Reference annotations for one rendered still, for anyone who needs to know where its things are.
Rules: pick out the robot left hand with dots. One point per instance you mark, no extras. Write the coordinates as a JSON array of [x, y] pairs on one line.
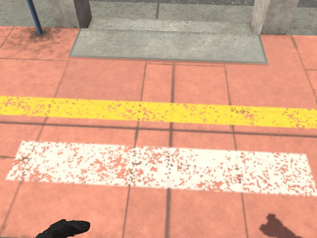
[[64, 229]]

